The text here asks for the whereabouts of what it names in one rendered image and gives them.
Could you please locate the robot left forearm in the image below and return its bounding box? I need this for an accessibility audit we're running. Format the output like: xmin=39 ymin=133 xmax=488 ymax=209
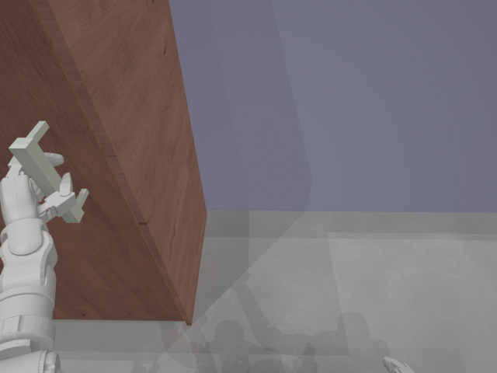
xmin=0 ymin=218 xmax=57 ymax=361

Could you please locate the wardrobe door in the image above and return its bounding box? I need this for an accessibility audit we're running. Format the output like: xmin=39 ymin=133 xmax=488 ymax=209
xmin=0 ymin=0 xmax=184 ymax=321

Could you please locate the robot left hand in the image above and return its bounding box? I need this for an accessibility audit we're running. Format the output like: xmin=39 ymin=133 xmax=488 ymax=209
xmin=0 ymin=152 xmax=77 ymax=226

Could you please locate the robot right hand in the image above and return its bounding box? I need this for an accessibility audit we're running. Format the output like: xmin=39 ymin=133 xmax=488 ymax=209
xmin=383 ymin=357 xmax=415 ymax=373

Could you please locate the handle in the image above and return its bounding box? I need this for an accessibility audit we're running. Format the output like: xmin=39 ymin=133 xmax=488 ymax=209
xmin=9 ymin=121 xmax=89 ymax=223

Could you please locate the robot left upper arm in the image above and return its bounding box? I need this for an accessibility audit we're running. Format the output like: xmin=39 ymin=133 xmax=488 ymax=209
xmin=0 ymin=350 xmax=63 ymax=373

